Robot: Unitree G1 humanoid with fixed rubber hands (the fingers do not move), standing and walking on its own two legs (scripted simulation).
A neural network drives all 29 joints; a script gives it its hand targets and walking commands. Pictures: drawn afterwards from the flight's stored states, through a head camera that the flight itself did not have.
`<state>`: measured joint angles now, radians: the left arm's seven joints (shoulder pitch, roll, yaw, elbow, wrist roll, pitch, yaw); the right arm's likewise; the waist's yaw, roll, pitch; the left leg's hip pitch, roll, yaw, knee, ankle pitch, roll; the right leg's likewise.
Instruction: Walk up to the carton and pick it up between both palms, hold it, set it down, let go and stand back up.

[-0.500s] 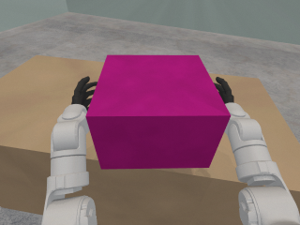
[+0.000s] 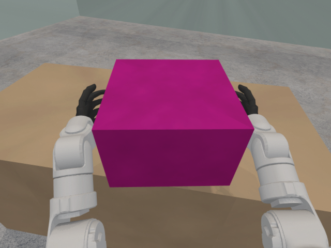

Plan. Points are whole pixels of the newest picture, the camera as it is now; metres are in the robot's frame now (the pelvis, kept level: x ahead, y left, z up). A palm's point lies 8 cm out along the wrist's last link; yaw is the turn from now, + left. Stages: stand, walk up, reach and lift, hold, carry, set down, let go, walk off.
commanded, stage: hold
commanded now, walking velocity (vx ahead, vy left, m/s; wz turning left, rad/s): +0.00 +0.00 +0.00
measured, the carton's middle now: (168, 117) +0.38 +0.01 +0.16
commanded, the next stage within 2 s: set down in 0.28 s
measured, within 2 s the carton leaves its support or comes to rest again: neither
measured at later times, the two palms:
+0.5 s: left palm (89, 122) +0.34 +0.19 +0.18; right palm (247, 121) +0.35 -0.18 +0.18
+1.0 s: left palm (94, 131) +0.36 +0.19 +0.14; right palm (238, 135) +0.37 -0.18 +0.12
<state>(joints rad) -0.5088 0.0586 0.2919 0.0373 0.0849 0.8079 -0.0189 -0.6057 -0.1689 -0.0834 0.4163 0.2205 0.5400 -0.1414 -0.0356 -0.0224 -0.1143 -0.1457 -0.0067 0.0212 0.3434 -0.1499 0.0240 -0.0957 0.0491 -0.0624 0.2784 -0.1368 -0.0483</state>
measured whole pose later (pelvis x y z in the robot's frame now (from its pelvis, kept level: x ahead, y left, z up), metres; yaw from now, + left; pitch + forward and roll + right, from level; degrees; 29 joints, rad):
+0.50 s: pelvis +0.00 +0.00 +0.00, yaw +0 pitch -6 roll +0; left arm -0.49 0.02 0.33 0.04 0.14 0.74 -0.06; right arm -0.60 -0.14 -0.11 0.47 0.17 0.44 -0.10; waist -0.04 -0.04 -0.04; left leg -0.08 -0.01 0.03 0.31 -0.14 0.02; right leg -0.04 0.04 -0.06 0.28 -0.14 -0.05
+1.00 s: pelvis +0.02 +0.00 +0.00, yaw +2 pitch -4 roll +0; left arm -0.43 0.05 0.26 0.23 0.09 0.44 -0.06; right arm -0.45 -0.10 -0.11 0.55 0.06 0.14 -0.11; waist -0.03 -0.06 -0.03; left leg -0.10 -0.02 -0.01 0.33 -0.17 0.02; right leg -0.05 0.04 -0.10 0.29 -0.18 -0.05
